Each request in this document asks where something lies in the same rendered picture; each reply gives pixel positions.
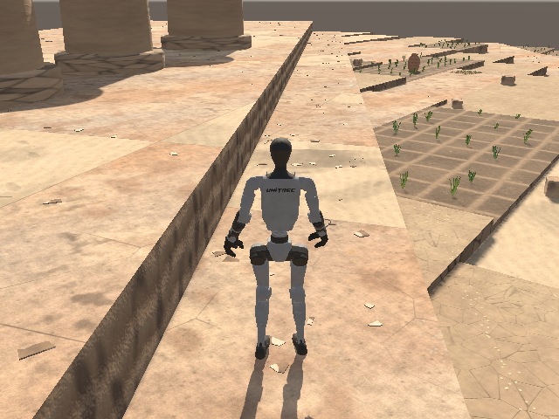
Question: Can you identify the robot right hand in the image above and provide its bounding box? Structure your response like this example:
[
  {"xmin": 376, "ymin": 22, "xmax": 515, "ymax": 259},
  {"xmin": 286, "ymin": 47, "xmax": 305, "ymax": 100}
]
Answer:
[{"xmin": 308, "ymin": 232, "xmax": 328, "ymax": 248}]

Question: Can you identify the robot left forearm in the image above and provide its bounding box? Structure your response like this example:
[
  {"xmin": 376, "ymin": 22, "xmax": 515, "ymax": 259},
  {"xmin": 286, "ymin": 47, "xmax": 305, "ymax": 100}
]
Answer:
[{"xmin": 227, "ymin": 210, "xmax": 245, "ymax": 243}]

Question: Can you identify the left robot foot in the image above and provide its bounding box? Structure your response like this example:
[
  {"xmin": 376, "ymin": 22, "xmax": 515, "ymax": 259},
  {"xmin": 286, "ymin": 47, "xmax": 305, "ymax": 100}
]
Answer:
[{"xmin": 255, "ymin": 335, "xmax": 270, "ymax": 360}]

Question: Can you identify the robot left hand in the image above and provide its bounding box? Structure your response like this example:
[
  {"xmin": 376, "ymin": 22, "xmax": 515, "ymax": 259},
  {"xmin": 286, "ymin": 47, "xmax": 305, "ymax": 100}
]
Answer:
[{"xmin": 224, "ymin": 237, "xmax": 244, "ymax": 257}]

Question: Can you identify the robot right upper arm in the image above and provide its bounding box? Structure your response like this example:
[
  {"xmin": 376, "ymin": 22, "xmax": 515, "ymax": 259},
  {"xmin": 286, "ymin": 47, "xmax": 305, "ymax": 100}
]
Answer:
[{"xmin": 299, "ymin": 175, "xmax": 321, "ymax": 223}]

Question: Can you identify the robot left upper arm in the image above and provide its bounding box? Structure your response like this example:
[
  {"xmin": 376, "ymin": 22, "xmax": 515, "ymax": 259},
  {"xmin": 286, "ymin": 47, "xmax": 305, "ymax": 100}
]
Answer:
[{"xmin": 237, "ymin": 175, "xmax": 262, "ymax": 223}]

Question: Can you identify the robot right forearm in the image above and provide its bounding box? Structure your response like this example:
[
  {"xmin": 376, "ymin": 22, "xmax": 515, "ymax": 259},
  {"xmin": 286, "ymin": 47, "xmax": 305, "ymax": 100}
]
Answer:
[{"xmin": 313, "ymin": 211, "xmax": 327, "ymax": 237}]

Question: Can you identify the robot left thigh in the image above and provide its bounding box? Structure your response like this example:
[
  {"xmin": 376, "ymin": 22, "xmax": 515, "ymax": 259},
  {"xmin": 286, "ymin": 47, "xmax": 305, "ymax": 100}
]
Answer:
[{"xmin": 249, "ymin": 243, "xmax": 272, "ymax": 301}]

